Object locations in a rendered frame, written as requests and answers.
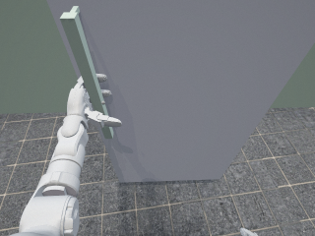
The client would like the fridge door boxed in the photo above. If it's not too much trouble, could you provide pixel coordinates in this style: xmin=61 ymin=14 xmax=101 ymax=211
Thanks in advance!
xmin=46 ymin=0 xmax=315 ymax=183

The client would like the robot left forearm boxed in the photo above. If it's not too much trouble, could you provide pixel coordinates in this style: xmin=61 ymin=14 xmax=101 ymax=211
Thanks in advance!
xmin=19 ymin=115 xmax=89 ymax=233

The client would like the robot left upper arm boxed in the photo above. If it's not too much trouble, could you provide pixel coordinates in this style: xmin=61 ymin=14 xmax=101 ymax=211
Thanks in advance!
xmin=9 ymin=195 xmax=80 ymax=236

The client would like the handle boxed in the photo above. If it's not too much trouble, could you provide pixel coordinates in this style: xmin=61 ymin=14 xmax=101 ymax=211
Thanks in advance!
xmin=60 ymin=6 xmax=114 ymax=140

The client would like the robot left hand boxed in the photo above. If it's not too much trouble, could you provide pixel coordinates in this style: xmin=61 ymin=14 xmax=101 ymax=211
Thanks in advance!
xmin=67 ymin=74 xmax=122 ymax=128

